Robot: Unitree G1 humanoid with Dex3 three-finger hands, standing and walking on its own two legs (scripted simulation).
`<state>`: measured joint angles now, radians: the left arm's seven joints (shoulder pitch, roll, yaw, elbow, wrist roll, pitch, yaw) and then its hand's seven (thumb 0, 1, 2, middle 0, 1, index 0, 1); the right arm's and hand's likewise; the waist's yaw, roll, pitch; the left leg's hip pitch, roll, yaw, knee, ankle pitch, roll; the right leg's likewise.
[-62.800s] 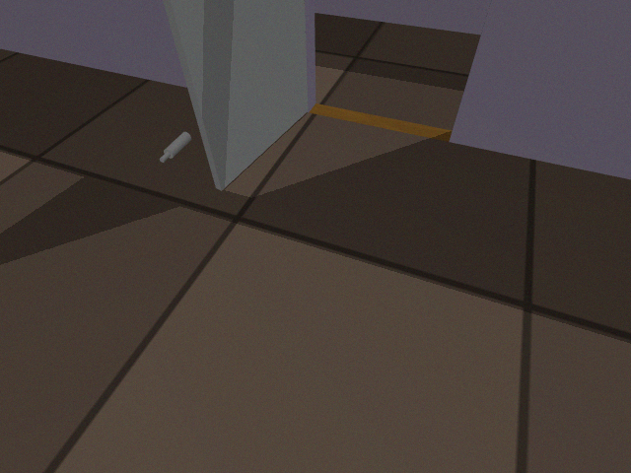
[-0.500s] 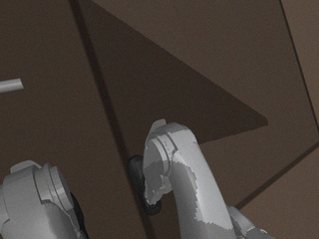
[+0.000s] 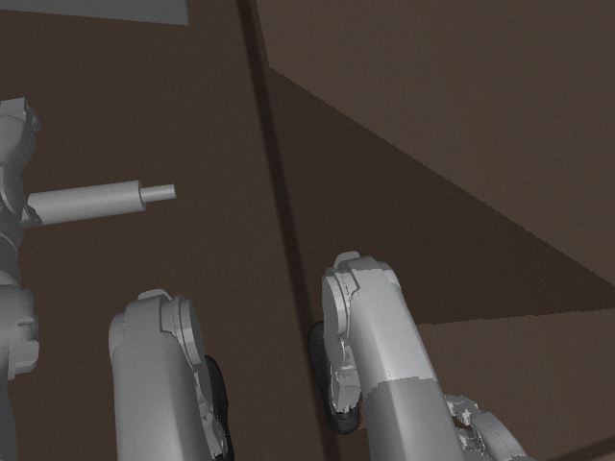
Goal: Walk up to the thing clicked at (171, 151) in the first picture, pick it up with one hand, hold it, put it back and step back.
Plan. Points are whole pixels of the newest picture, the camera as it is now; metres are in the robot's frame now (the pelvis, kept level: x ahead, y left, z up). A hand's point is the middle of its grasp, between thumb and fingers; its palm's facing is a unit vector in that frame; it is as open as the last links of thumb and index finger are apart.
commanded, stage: withdraw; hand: left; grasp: from above
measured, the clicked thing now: (108, 200) +0.51 +0.27 -0.33
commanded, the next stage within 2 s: home in 0.38 s
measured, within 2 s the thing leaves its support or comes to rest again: neither
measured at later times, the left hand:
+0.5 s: hand (43, 176) +0.50 +0.31 -0.17, palm faces -0.37 -0.02 -0.93, open 14.0 cm
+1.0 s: hand out of the picture +0.36 +0.28 +0.00, palm faces -0.30 -0.57 -0.76, open 8.7 cm
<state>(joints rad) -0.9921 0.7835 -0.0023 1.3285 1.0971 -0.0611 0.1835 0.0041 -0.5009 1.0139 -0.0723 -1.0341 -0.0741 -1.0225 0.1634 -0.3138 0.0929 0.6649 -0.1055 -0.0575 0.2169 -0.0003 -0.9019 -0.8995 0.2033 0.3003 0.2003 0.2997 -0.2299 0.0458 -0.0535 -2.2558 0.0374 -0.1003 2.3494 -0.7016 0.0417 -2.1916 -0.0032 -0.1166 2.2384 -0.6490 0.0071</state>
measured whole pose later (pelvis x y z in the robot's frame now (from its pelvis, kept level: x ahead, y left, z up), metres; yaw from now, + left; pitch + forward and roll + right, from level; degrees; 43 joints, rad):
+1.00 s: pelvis +0.00 +0.00 +0.11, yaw +4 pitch +34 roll -6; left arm -0.41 0.51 0.03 0.64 0.59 0.06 0.04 0.01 0.63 0.87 -0.21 -0.37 -0.20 -0.36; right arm 0.17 -0.29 -0.03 0.61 0.00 0.01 0.07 0.00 -0.90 -0.90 0.20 0.30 0.20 0.30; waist -0.08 0.05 -0.20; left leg -1.91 0.02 -0.06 1.99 -0.67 0.03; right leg -1.87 -0.01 -0.08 1.91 -0.63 0.01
